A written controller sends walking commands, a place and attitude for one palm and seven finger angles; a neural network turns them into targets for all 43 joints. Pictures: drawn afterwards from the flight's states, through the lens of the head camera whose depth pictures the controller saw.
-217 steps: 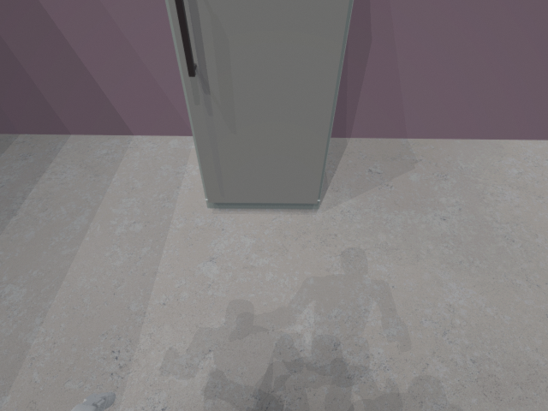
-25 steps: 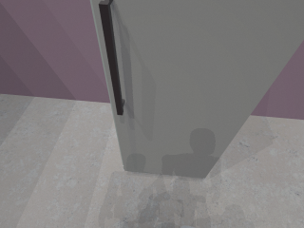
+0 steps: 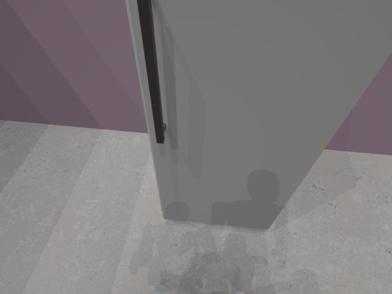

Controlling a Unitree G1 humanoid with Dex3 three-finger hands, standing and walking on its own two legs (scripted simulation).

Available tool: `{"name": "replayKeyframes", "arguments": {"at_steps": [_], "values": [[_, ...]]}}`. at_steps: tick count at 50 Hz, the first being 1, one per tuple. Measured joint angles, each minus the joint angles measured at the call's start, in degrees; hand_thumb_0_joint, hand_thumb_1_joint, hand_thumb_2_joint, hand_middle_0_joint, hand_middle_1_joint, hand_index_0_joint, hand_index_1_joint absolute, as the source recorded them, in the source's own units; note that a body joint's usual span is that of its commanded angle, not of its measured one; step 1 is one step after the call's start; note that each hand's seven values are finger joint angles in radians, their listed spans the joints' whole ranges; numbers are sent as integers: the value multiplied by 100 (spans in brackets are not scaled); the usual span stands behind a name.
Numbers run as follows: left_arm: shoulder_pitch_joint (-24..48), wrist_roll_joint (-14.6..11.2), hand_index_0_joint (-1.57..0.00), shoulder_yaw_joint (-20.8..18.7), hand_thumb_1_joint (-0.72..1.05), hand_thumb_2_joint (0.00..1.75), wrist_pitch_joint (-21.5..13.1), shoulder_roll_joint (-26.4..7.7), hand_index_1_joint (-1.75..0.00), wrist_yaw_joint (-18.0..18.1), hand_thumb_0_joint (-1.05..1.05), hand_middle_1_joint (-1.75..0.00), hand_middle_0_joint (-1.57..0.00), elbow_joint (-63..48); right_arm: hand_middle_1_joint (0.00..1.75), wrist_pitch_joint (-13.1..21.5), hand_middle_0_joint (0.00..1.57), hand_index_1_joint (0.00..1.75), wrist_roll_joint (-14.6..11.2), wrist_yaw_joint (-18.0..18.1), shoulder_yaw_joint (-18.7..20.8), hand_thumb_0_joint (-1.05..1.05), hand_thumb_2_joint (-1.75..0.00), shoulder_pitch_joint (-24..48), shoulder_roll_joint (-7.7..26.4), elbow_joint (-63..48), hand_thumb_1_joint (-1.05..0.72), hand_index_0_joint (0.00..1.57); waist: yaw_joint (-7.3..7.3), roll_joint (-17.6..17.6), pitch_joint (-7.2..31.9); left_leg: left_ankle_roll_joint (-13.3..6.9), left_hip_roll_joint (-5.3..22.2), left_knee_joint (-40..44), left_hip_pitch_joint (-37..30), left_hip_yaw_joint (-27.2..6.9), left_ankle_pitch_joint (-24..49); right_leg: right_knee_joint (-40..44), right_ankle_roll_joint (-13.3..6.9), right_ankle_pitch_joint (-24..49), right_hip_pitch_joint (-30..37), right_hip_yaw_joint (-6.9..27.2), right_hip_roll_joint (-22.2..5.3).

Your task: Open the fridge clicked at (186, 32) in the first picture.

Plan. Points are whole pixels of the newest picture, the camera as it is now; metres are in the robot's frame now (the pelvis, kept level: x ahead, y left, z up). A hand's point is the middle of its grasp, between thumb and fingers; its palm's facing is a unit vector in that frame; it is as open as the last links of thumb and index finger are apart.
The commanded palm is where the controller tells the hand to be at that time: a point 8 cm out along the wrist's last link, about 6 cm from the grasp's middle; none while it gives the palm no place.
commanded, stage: come to a stop and stand still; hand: left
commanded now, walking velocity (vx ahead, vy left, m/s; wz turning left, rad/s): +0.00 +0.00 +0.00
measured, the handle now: (156, 81) +0.51 +0.12 +0.16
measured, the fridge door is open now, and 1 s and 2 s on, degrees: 0 0 0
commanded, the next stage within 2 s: look again from close up in 0.92 s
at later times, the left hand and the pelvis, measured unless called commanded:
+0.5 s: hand out of the picture -0.05 +0.21 -0.15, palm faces +0.04 -0.97 -0.23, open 7.4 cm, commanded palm none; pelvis -0.06 +0.03 +0.01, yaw +0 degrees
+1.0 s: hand out of the picture -0.08 +0.18 -0.16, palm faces +0.06 -0.98 -0.17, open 7.3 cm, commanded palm none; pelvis -0.07 +0.02 +0.01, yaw +1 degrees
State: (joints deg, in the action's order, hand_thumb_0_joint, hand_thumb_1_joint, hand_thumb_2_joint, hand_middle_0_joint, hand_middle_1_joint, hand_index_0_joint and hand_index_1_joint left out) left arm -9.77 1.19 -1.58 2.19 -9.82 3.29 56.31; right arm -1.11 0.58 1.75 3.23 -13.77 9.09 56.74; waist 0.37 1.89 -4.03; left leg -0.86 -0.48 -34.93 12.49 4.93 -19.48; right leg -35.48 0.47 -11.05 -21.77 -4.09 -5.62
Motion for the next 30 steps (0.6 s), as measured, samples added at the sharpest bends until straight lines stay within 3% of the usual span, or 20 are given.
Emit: {"name": "replayKeyframes", "arguments": {"at_steps": [5, 8, 11, 14, 30], "values": [[-427, 41, -20, 31, 91, 89, 196, -3, -30, -127, 1, -30, -20, 8, 30, -20, 20, 30, 90, 1, -73, 0, -90, -200, 50, -339, -90, 20, -40, -246, 337, -251, -34, 44, -123, 206, -34, -582, -152, -881, 0, 307, 199], [-602, 42, -20, 15, 91, 89, 109, -52, -30, -184, 1, -30, -20, -44, 30, -3, 20, 30, 95, -8, -120, 0, -90, -193, 73, -414, -92, 20, -78, -274, 396, -296, -152, 109, -50, 277, 93, -216, -178, -611, 294, 367, 294], [-680, 42, -20, 57, 91, 89, 2, 8, -30, -197, 1, -30, -20, 7, 30, 27, 20, 30, 69, -20, -140, 0, -90, -108, 164, -395, -92, 20, -120, -438, 296, -322, -173, 200, -25, 289, 226, 92, -61, -100, 358, 433, 323], [-841, 45, -20, 115, 91, 89, -44, 57, -30, -223, 1, -30, -20, 30, 30, 42, 20, 30, 68, -56, -149, 0, -90, -145, 227, -389, -93, 20, -81, -542, 333, -325, -209, 444, -4, 252, 431, 295, -79, -86, 349, 461, 342], [-977, 37, -20, 183, 91, 89, -135, 243, -30, -236, 1, -30, -20, 270, 30, 50, 20, 30, 74, -86, -233, 0, -90, -591, 201, 232, -91, 20, -8, -415, 347, -329, -264, 863, 66, 63, 859, 681, -121, -60, 361, 694, 543]]}}
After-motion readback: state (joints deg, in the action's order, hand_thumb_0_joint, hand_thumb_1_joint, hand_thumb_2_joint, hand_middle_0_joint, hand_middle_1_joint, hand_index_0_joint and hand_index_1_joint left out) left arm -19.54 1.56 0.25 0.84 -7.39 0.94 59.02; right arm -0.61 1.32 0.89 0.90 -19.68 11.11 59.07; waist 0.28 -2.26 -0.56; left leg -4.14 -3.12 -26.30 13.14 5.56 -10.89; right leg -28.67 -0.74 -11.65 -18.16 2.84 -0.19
